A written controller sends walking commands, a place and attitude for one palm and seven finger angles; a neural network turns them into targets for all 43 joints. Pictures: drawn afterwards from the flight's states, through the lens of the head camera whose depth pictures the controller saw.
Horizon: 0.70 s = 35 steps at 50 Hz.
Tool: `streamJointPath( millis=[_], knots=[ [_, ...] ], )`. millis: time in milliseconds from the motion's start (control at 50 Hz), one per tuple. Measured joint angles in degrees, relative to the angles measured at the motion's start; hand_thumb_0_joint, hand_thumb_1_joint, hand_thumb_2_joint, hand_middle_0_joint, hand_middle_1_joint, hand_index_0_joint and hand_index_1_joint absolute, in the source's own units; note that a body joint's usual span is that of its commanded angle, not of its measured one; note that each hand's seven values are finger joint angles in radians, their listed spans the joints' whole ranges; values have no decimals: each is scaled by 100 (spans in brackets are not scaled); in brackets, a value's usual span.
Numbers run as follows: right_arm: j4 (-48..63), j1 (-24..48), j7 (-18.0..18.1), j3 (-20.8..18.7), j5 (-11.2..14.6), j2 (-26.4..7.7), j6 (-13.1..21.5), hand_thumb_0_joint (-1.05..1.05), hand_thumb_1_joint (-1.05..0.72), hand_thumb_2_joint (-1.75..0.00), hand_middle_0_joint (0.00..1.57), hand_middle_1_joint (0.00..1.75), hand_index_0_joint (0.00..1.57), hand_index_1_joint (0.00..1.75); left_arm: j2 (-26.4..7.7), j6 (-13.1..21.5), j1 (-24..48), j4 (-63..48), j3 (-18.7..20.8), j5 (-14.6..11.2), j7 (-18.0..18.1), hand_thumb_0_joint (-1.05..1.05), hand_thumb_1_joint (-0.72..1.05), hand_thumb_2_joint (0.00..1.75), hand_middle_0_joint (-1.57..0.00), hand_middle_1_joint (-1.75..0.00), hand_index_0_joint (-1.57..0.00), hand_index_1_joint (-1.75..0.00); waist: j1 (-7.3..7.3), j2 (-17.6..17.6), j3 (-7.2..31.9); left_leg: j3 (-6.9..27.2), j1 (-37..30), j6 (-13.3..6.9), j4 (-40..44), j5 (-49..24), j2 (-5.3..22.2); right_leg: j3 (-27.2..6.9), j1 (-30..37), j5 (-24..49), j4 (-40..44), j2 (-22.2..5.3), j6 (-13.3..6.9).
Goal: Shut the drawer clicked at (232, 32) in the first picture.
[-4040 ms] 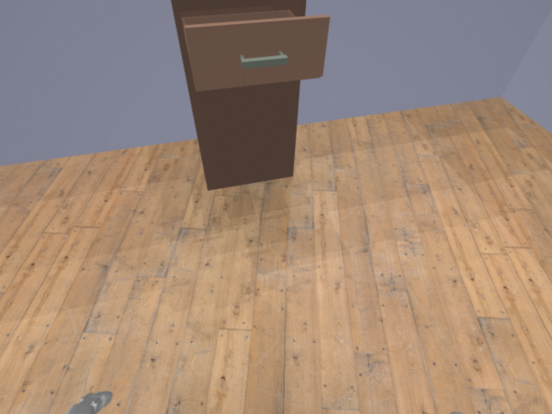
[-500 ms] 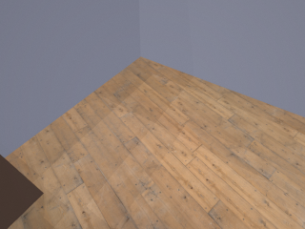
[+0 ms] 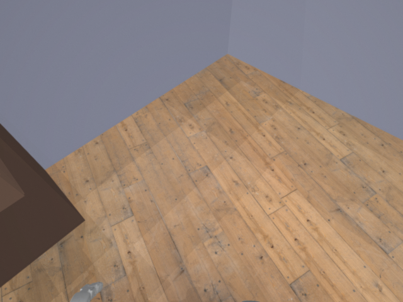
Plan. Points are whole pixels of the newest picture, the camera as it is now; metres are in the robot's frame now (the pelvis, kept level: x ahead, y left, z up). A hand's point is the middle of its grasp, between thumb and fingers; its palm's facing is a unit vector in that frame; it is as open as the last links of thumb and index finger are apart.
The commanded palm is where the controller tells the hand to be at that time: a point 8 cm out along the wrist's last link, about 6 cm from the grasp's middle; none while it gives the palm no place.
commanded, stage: turn to face it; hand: left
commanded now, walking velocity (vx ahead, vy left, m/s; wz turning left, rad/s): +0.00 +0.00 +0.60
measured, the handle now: out of the picture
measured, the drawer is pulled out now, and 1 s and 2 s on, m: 0.29 0.29 0.29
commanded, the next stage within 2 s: take the last steps up to it in 1.24 s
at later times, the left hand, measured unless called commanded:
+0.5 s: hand out of the picture -0.06 +0.17 -0.16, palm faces +0.38 -0.88 -0.28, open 7.4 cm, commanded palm none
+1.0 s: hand out of the picture -0.06 +0.23 -0.16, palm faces +0.59 -0.77 -0.25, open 7.4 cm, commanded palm none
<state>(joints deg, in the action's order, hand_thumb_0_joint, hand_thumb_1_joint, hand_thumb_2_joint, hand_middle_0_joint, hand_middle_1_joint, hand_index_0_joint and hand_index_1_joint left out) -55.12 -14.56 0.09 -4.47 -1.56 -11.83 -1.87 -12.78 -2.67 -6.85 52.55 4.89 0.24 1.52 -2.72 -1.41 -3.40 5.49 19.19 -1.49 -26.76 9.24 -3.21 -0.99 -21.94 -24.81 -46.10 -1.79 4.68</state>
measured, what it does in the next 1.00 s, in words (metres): steps on the spot, turning left: right foot, then left foot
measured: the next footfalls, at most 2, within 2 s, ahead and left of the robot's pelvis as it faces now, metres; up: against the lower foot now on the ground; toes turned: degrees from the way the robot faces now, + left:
right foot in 0.06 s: +0.03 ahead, -0.13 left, +0.00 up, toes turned +3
left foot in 0.58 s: -0.04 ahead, +0.10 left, +0.00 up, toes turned +31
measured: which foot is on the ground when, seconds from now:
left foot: down 0.00-0.06, up 0.08-0.56, down 0.58-1.00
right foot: up 0.00-0.04, down 0.06-0.60, up 0.62-1.00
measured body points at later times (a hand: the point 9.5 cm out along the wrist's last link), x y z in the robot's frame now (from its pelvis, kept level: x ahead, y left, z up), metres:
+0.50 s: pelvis -0.02 -0.04 +0.00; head +0.03 -0.04 +0.45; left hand -0.08 +0.22 -0.14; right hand +0.17 -0.25 -0.15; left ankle -0.08 +0.09 -0.69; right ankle -0.01 -0.14 -0.74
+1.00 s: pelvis -0.03 +0.00 +0.00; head -0.01 +0.02 +0.45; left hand -0.09 +0.27 -0.14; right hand +0.17 -0.17 -0.14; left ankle -0.07 +0.08 -0.74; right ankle +0.06 -0.14 -0.69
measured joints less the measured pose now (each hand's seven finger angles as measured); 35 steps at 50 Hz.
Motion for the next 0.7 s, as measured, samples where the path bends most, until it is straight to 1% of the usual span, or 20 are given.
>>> streamJointPath(
  millis=[20,60,80,100,120,160,200,240,280,360,420,480,520,560,580,600,620,640,660,700],
  knots=[
    [10,3,-5,-21,1,-37,-21,0,-91,-90,21,30,20,30,23,25,43,-55,-24,-15,-1,1,91,90,-20,-30,-19,-29,-15,-41,8,78,49,46,-61,9,-22,12,136,73,309,55,-19],
    [38,-12,-19,-67,25,-112,-65,1,-91,-90,21,30,20,30,63,103,70,-180,-82,-32,-8,1,91,90,-20,-30,-19,-29,-10,-86,62,214,186,157,-280,78,-105,64,546,542,1245,103,-69],
    [34,6,-26,-102,51,-168,-90,1,-91,-90,21,30,20,30,113,159,79,-209,-108,-8,1,1,91,90,-20,-30,-19,-29,5,-162,58,251,291,197,-550,337,-94,144,653,711,1441,141,-342],
    [19,31,-24,-139,51,-223,-121,1,-91,-90,21,30,20,30,168,181,68,-233,-155,13,5,1,91,90,-20,-30,-19,-29,4,-228,54,196,438,259,-1019,877,-81,238,685,717,1406,140,-499],
    [24,36,-28,-168,35,-267,-151,1,-91,-90,21,30,20,30,211,181,32,-258,-210,29,0,1,91,90,-20,-30,-20,-29,-5,-245,76,80,621,303,-1626,1286,-97,327,729,677,1379,84,-579],
    [25,53,-59,-206,1,-345,-195,1,-91,-90,20,30,19,30,291,190,-82,-270,-266,31,0,1,91,90,-20,-30,-20,-29,-5,-229,133,-160,924,390,-2786,1472,-57,476,893,654,1497,-42,-618],
    [45,98,-101,-223,-6,-398,-207,1,-91,-90,20,30,19,30,340,193,-193,-262,-296,27,0,1,91,90,-21,-30,-20,-29,-7,-190,147,-348,1088,483,-3584,1290,88,600,1049,705,1661,-139,-615],
    [75,148,-127,-219,0,-429,-208,1,-91,-90,20,30,19,30,371,219,-279,-249,-323,26,-7,1,90,90,-21,-30,-20,-29,-16,-144,110,-435,1141,572,-3998,1110,241,748,1162,743,1760,-223,-623],
    [85,203,-141,-209,6,-446,-231,1,-91,-90,20,30,19,30,393,246,-361,-240,-346,29,-14,1,90,90,-21,-30,-20,-30,4,-97,57,-468,1123,640,-4149,1018,370,906,1231,745,1797,-296,-631],
    [71,361,-151,-176,5,-467,-314,1,-91,-90,20,30,19,30,396,255,-558,-213,-337,50,-6,1,91,90,-21,-30,-20,-30,114,-37,-61,-518,970,702,-3979,1085,543,1208,1258,702,1758,-411,-630],
    [78,526,-156,-137,15,-461,-342,1,-91,-90,20,30,19,30,310,224,-713,-148,-312,83,-11,0,91,90,-21,-30,-20,-30,216,4,-153,-632,765,691,-3525,1280,596,1418,1228,657,1676,-504,-596],
    [128,712,-163,-74,35,-423,-317,1,-91,-90,20,30,19,30,177,173,-856,-59,-264,108,-16,1,91,90,-21,-30,-20,-30,331,76,-231,-840,473,629,-2779,1453,604,1614,1161,590,1534,-622,-527],
    [194,826,-170,-24,51,-381,-275,1,-91,-90,20,30,19,30,62,133,-936,-6,-215,120,-19,1,91,90,-21,-30,-20,-30,420,150,-270,-998,228,550,-2185,1531,579,1736,1096,517,1381,-717,-458],
    [286,909,-178,24,57,-336,-211,1,-91,-90,20,30,19,30,-68,101,-1012,49,-160,114,-29,1,91,90,-21,-30,-20,-30,482,232,-276,-1146,-73,459,-1472,1332,530,1869,1013,404,1156,-828,-365],
    [348,927,-190,51,56,-329,-160,1,-91,-90,20,30,19,30,-134,86,-1071,69,-135,95,-37,1,91,90,-21,-30,-20,-30,500,268,-248,-1204,-281,402,-977,993,497,1919,929,302,948,-898,-305],
    [395,954,-192,60,47,-306,-88,1,-91,-90,20,30,19,30,-209,50,-1092,102,-100,68,-48,1,91,90,-21,-30,-20,-30,499,340,-237,-1219,-322,139,-812,944,421,1823,756,206,576,-990,-236],
    [425,982,-185,75,61,-263,-26,1,-91,-90,20,30,19,30,-283,-21,-1055,148,-69,54,-45,1,91,90,-21,-30,-20,-29,516,429,-266,-1197,-260,-25,-920,990,343,1507,526,-158,48,-993,-143],
    [445,992,-181,106,74,-234,15,1,-91,-90,20,30,19,30,-332,-97,-1018,176,-48,53,-34,1,91,90,-21,-30,-20,-29,550,464,-282,-1165,-241,-116,-991,1035,315,1191,291,-476,-509,-909,-89],
    [453,980,-167,132,77,-207,44,1,-91,-90,20,30,19,30,-361,-154,-983,200,-31,60,-23,1,91,90,-21,-30,-20,-29,564,468,-271,-1124,-264,-158,-970,1040,306,962,83,-591,-986,-818,-48],
    [457,915,-114,164,69,-165,59,0,-91,-90,20,30,20,30,-372,-200,-889,228,-6,63,-29,1,91,90,-20,-30,-19,-29,539,419,-215,-995,-355,-165,-762,928,292,665,-253,-426,-1656,-674,20]
  ],
)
